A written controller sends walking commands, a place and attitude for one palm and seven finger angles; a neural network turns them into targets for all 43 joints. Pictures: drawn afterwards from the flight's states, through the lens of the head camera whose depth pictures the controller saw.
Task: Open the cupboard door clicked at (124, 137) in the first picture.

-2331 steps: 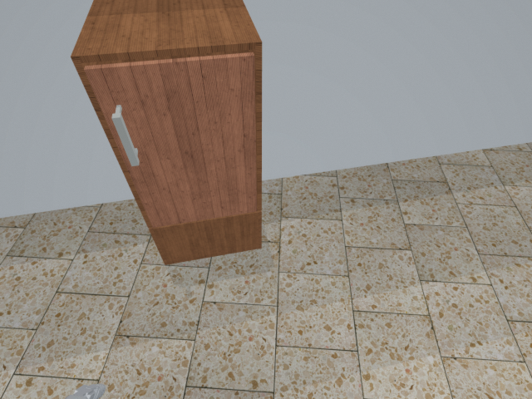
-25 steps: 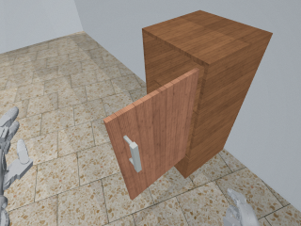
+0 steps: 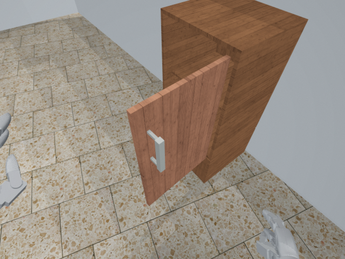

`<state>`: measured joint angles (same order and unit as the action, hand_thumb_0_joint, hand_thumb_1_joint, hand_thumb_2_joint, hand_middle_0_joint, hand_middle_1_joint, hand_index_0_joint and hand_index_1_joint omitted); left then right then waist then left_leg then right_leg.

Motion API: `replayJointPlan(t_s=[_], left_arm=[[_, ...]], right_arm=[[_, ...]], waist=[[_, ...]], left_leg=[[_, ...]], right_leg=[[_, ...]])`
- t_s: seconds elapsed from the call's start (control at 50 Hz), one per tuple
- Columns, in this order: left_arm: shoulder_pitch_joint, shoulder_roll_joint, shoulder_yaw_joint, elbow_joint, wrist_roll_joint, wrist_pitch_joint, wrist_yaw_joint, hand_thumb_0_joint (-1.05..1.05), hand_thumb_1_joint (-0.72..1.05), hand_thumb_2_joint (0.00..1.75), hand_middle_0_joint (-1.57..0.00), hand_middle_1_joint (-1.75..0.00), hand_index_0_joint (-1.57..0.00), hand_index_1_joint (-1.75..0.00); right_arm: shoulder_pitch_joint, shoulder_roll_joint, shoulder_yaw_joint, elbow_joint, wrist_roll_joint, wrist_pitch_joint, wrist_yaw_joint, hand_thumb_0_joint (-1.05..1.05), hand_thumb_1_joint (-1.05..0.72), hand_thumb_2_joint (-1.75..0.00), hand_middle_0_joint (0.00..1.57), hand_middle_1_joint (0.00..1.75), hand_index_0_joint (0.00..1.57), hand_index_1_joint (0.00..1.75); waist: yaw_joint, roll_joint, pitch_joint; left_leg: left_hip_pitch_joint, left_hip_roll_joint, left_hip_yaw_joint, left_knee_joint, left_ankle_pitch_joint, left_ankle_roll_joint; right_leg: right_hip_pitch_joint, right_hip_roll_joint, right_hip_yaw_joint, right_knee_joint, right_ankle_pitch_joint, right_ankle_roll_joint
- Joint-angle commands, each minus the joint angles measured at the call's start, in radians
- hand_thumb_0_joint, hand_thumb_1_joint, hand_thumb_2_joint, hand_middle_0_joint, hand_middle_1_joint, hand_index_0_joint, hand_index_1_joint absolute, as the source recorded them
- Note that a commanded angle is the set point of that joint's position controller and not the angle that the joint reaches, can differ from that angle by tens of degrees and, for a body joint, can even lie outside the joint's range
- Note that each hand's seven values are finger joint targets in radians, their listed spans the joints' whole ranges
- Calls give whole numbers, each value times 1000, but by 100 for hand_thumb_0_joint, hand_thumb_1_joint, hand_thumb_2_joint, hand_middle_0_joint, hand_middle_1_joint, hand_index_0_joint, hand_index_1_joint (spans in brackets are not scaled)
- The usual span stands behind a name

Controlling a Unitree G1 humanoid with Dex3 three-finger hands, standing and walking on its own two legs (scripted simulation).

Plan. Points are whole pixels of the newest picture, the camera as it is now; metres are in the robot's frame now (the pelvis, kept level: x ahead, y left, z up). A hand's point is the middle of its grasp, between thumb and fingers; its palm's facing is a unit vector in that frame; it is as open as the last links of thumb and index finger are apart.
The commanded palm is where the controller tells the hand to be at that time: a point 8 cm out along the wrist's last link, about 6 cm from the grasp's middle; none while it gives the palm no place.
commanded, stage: step back with the hand held close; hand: left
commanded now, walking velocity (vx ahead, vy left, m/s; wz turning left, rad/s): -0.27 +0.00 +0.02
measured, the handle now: (156, 151) +0.41 +0.08 -0.05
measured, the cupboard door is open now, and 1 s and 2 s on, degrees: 94 94 94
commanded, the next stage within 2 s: stop stepping back and stand still in 0.74 s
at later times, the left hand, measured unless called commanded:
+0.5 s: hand out of the picture +0.13 +0.29 +0.17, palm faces +0.47 -0.72 -0.51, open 7.4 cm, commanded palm +0.06 +0.32 +0.18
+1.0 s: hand out of the picture +0.07 +0.26 +0.17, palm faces +0.39 -0.79 -0.47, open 7.4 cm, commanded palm +0.03 +0.29 +0.18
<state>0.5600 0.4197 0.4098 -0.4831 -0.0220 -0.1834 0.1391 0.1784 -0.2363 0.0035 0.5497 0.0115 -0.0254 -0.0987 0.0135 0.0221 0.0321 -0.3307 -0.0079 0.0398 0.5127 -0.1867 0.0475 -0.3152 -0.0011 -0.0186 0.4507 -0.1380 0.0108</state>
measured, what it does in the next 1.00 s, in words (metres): walks backwards: right foot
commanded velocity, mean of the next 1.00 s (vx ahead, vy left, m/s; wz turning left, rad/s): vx -0.29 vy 0.00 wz -0.02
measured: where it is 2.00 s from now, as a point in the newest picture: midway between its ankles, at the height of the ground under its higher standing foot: outside the picture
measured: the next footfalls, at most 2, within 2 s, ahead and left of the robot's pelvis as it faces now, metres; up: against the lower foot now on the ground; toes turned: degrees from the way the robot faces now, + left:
right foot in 0.68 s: -0.16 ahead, -0.10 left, +0.00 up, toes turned -1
left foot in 1.28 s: -0.03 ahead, +0.09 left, +0.00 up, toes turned -3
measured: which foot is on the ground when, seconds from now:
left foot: down 0.00-1.00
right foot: down 0.00-0.38, up 0.40-0.66, down 0.68-1.00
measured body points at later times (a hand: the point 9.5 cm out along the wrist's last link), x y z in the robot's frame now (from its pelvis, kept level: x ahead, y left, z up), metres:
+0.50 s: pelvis -0.06 +0.01 -0.01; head -0.03 +0.04 +0.44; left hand +0.10 +0.32 +0.20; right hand +0.13 -0.22 -0.09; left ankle +0.05 +0.09 -0.74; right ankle -0.07 -0.13 -0.69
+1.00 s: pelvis -0.12 +0.00 -0.02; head -0.14 +0.02 +0.43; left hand +0.05 +0.30 +0.20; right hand +0.00 -0.28 -0.09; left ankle +0.03 +0.08 -0.74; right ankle -0.23 -0.13 -0.74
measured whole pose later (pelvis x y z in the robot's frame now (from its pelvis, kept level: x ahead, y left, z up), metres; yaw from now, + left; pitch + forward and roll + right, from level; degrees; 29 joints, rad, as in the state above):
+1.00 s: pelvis -0.12 +0.00 -0.02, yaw -2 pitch -2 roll -3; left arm 0.59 0.50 0.47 -0.51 -0.07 -0.25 0.12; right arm 0.29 -0.26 -0.02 0.68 -0.01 -0.10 -0.11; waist -0.01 -0.01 -0.04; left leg -0.47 0.01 -0.01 0.57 -0.06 0.02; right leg -0.03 0.05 0.01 0.51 -0.46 0.00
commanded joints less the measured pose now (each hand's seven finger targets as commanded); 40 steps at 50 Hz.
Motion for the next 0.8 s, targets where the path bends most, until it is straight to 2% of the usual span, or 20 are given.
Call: replayJointPlan(t_s=[0.0, 0.12, 0.16, 0.24, 0.28, 0.32, 0.34, 0.36, 0.38, 0.42, 0.48, 0.54, 0.58, 0.62, 0.64, 0.66, 0.68, 0.7, 0.74, 0.78], left_arm=[[-52, 169, 138, -202, 12, -79, 37, 0, 90, 90, -20, -30, -20, -30], [-63, 169, 164, -233, 30, -101, 37, 0, 90, 90, -20, -30, -20, -30], [-61, 178, 176, -213, 33, -105, 34, 0, 90, 90, -20, -30, -20, -30], [-99, 173, 137, -244, 6, -105, 39, 0, 90, 90, -20, -30, -20, -30], [-104, 184, 134, -255, -1, -110, 52, 0, 90, 90, -20, -30, -20, -30], [-87, 201, 153, -282, -3, -118, 55, 0, 90, 90, -20, -30, -20, -30], [-72, 207, 176, -289, -2, -125, 55, 0, 90, 90, -20, -30, -20, -30], [-56, 208, 203, -284, 10, -129, 54, 0, 90, 90, -20, -30, -20, -30], [-56, 204, 217, -309, 16, -132, 50, 0, 90, 90, -20, -30, -20, -30], [-54, 215, 228, -287, 9, -133, 41, 0, 90, 90, -20, -30, -20, -30], [-16, 150, 154, -253, -18, -113, 40, 0, 90, 90, -20, -30, -20, -30], [-67, 142, 101, -267, -33, -98, 35, 0, 90, 90, -20, -30, -20, -30], [-99, 152, 90, -271, -36, -104, 26, 0, 90, 90, -20, -30, -20, -30], [-119, 207, 119, -276, -36, -118, 14, 0, 90, 90, -20, -30, -20, -30], [-130, 245, 148, -277, -39, -126, 16, 0, 90, 90, -20, -30, -20, -30], [-117, 280, 182, -279, -35, -137, 23, 0, 90, 90, -20, -30, -20, -30], [-133, 262, 167, -281, -31, -132, 24, 0, 90, 90, -20, -30, -20, -30], [-128, 245, 149, -289, -45, -116, 13, 0, 90, 90, -20, -30, -20, -30], [-19, 292, 222, -272, -66, -104, 0, 0, 90, 90, -20, -30, -20, -30], [56, 288, 234, -240, -83, -103, -11, 0, 90, 90, -20, -30, -20, -30]], right_arm=[[-86, -139, -55, -154, -6, -74, -9, 0, -90, -90, 20, 30, 20, 30], [-78, -137, -59, -147, -12, -109, -6, 0, -90, -90, 20, 30, 20, 30], [-72, -136, -65, -142, -15, -114, -5, 0, -90, -90, 20, 30, 20, 30], [-42, -116, -62, -104, -16, -112, 12, 0, -90, -90, 20, 30, 20, 30], [-41, -106, -59, -83, -16, -106, 16, 0, -90, -90, 20, 30, 20, 30], [-58, -118, -59, -92, -14, -105, 8, 0, -90, -90, 20, 30, 20, 30], [-74, -126, -58, -103, -16, -109, 1, 0, -90, -90, 20, 30, 20, 30], [-105, -144, -64, -108, -21, -117, -5, 0, -90, -90, 20, 30, 20, 30], [-102, -124, -67, -107, -30, -127, -4, 0, -90, -90, 20, 30, 20, 30], [-89, -114, -84, -87, -28, -149, 10, 0, -90, -90, 20, 30, 20, 30], [-85, -94, -69, -58, -33, -170, 24, 0, -90, -90, 20, 30, 20, 30], [-75, -99, -56, -23, -40, -172, 33, 0, -90, -90, 20, 30, 20, 30], [-71, -101, -55, -10, -46, -164, 35, 0, -90, -90, 20, 30, 20, 30], [-75, -94, -56, -10, -40, -138, 40, 0, -90, -90, 20, 30, 20, 30], [-94, -86, -49, -19, -40, -128, 36, 0, -90, -90, 20, 30, 20, 30], [-109, -80, -40, -11, -54, -134, 29, 0, -90, -90, 20, 30, 20, 30], [-105, -65, -38, -27, -42, -131, 24, 0, -90, -90, 20, 30, 20, 30], [-107, -83, -55, -42, -11, -133, 18, 0, -90, -90, 20, 30, 20, 30], [-137, -90, -49, -85, -1, -125, 13, 0, -90, -90, 20, 30, 20, 30], [-159, -83, -34, -108, -9, -116, 14, 0, -90, -90, 20, 30, 20, 30]], waist=[[-9, 76, -78], [-4, 129, -108], [-7, 67, -86], [-28, -120, -96], [-37, -128, -123], [-34, -8, -113], [-26, 98, -115], [-12, 266, -129], [-3, 294, -180], [-5, 140, -196], [-3, 136, -161], [-6, 194, -195], [-3, 193, -230], [-7, 64, -277], [-12, -15, -282], [-10, -8, -292], [-17, -11, -318], [-32, -97, -324], [-14, -18, -279], [-4, 66, -176]], left_leg=[[-263, 128, -159, -223, -404, 46], [-402, 158, -205, -236, -516, 73], [-419, 131, -181, -167, -534, 69], [-78, 7, -79, 140, -301, -12], [60, -1, -72, 176, -226, -27], [14, 54, -148, 13, -288, -3], [-129, 128, -228, -142, -378, 29], [-349, 260, -375, -333, -546, 81], [-418, 340, -451, -418, -576, 119], [-274, 353, -394, -347, -423, 139], [-63, 300, -285, -309, -214, 105], [91, 269, -232, -342, -127, 48], [202, 250, -183, -264, 114, 9], [298, 183, -89, -76, 281, -38], [329, 141, -47, 12, 241, -53], [326, 116, -12, 31, 220, -67], [361, 84, 22, 24, 313, -64], [380, 76, 8, 35, 361, -49], [394, 89, -25, 20, 326, -27], [293, 89, -47, -38, 116, -37]], right_leg=[[214, -9, 86, 24, -162, -2], [321, 33, 103, 180, -57, 0], [279, 17, 161, 137, -108, -13], [-108, -142, 313, -116, -218, -94], [-217, -167, 272, -139, -224, -103], [-195, -86, 186, -41, -244, -55], [-68, -14, 130, 89, -236, -23], [150, 74, 59, 335, -178, 7], [254, 116, 45, 541, -209, 10], [141, 110, 89, 655, -311, 1], [10, 69, 50, 482, -379, -11], [26, 78, 10, 211, -413, -27], [45, 59, 12, -26, -305, -43], [-2, -41, 122, -172, -81, -87], [-71, -114, 187, -171, 37, -103], [-85, -145, 151, -150, 147, -91], [-57, -121, 109, -101, 285, -65], [-42, -69, 36, -66, 324, -9], [-108, -37, 21, -44, 183, 6], [-147, -31, 29, -88, -77, -31]])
